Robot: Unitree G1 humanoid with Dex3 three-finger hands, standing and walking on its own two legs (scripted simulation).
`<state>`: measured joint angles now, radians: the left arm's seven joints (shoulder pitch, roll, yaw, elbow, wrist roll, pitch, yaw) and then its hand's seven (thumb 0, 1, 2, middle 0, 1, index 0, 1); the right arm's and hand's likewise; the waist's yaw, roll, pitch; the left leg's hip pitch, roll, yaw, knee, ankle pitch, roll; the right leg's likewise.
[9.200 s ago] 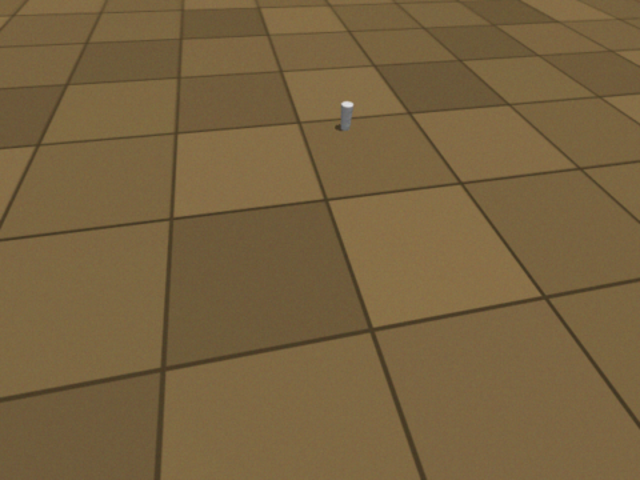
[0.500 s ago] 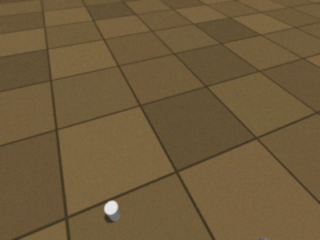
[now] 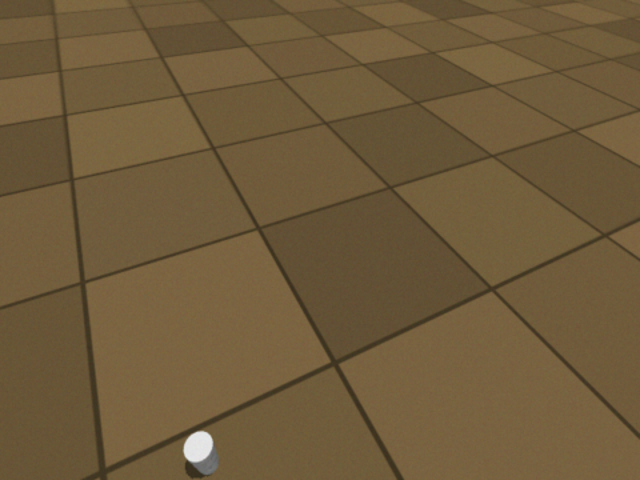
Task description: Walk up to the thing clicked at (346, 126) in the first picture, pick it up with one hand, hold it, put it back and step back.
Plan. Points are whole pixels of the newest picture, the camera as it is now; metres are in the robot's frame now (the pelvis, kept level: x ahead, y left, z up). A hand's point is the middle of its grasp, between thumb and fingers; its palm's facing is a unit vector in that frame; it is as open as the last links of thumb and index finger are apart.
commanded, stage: walk up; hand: left
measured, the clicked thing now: (203, 455) +0.36 +0.28 -0.68
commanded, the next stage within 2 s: none
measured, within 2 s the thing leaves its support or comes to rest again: neither
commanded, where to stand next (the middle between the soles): +0.05 +0.00 m, yaw +2 degrees
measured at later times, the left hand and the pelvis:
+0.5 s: hand out of the picture +0.07 +0.28 -0.13, palm faces +0.09 -0.85 -0.51, open 7.4 cm; pelvis -0.04 -0.02 -0.02, yaw +6 degrees
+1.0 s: hand out of the picture -0.15 +0.27 -0.16, palm faces +0.05 -0.94 -0.35, open 7.4 cm; pelvis -0.12 -0.02 +0.00, yaw +2 degrees
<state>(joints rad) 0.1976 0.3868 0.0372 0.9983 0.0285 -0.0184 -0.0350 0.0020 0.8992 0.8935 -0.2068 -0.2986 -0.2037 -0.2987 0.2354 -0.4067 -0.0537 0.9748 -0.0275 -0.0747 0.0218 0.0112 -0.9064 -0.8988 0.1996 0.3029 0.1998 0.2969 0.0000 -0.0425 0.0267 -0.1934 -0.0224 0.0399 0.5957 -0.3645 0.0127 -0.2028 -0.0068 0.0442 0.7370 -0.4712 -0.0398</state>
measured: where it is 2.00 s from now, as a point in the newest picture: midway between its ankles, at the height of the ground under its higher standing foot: outside the picture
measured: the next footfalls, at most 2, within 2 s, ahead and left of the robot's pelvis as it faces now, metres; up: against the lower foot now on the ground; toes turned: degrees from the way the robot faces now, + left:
right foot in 0.18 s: +0.15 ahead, -0.16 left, +0.00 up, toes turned -1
left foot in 0.58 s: -0.07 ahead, +0.17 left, +0.00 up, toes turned +4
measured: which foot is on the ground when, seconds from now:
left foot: down 0.00-0.20, up 0.22-0.56, down 0.58-1.00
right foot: up 0.00-0.16, down 0.18-0.62, up 0.64-1.00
